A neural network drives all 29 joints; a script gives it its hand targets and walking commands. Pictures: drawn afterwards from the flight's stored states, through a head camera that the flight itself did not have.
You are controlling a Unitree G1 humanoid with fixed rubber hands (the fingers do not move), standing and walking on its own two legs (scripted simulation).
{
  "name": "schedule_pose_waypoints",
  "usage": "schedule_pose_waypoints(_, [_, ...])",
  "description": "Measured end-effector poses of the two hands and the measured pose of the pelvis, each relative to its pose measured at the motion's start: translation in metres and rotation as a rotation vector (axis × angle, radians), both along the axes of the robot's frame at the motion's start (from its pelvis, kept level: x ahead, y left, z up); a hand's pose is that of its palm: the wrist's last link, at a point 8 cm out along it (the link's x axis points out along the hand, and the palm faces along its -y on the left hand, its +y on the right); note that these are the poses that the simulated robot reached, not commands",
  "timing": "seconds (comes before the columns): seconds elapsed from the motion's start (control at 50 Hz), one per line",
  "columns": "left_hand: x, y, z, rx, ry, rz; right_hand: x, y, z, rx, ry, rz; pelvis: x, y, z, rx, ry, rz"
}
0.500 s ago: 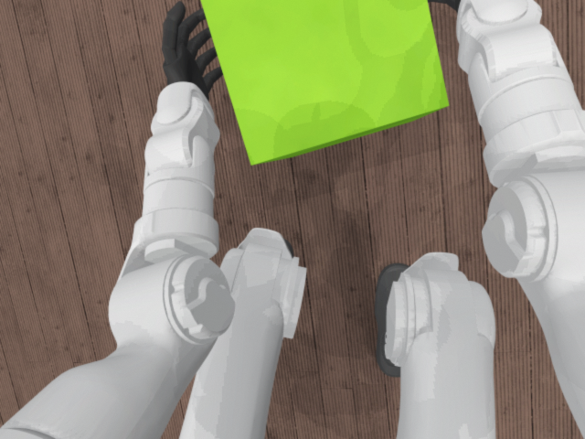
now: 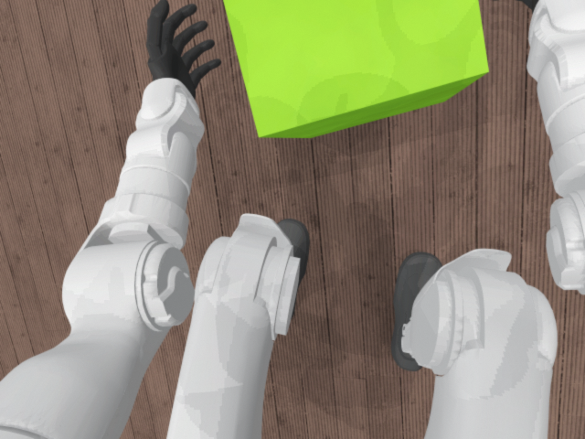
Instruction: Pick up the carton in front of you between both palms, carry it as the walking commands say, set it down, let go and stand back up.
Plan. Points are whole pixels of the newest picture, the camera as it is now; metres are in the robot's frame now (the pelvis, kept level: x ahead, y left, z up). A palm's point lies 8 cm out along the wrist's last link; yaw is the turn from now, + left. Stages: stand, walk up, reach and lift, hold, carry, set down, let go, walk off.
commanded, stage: set down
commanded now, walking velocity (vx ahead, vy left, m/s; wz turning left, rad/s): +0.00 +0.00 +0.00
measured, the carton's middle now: (352, 32) +0.54 +0.02 -0.24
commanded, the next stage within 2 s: let go in 1.12 s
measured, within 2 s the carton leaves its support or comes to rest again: neither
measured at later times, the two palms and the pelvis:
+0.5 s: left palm (97, 67) +0.46 +0.19 -0.03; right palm out of the picture +0.57 -0.17 -0.02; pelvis -0.01 +0.01 +0.08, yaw +0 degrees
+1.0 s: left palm out of the picture +0.47 +0.20 +0.13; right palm out of the picture +0.58 -0.18 +0.12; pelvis +0.02 -0.01 +0.21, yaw -1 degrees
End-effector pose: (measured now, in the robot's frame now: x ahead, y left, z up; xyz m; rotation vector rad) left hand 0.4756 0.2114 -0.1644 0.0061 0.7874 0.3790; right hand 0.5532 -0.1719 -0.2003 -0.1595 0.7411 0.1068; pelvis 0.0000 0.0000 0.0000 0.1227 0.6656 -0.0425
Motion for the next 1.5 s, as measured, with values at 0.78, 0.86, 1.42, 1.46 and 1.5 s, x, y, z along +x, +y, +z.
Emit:
schedule_pose_waypoints(0.78, [-0.002,-0.016,0.215,-0.014,-0.146,0.032,0.029,-0.006,0.246,0.01,-0.114,0.049,0.001,0.0,0.141,-0.016,0.118,0.016])
schedule_pose_waypoints(0.86, [-0.005,-0.016,0.242,0.012,-0.14,0.027,0.028,-0.008,0.272,0.0,-0.113,0.047,0.007,-0.005,0.167,-0.018,0.129,0.01])
schedule_pose_waypoints(1.42, [-0.038,-0.014,0.383,0.008,-0.083,-0.219,-0.034,-0.026,0.415,-0.065,-0.074,-0.129,0.055,0.003,0.313,-0.081,0.028,-0.016])
schedule_pose_waypoints(1.46, [-0.048,-0.009,0.393,0.02,-0.059,-0.271,-0.054,-0.029,0.424,-0.071,-0.08,-0.173,0.061,0.006,0.323,-0.089,0.001,-0.018])
schedule_pose_waypoints(1.5, [-0.058,-0.002,0.404,0.027,-0.034,-0.313,-0.074,-0.029,0.43,-0.07,-0.068,-0.206,0.066,0.009,0.332,-0.097,-0.039,-0.021])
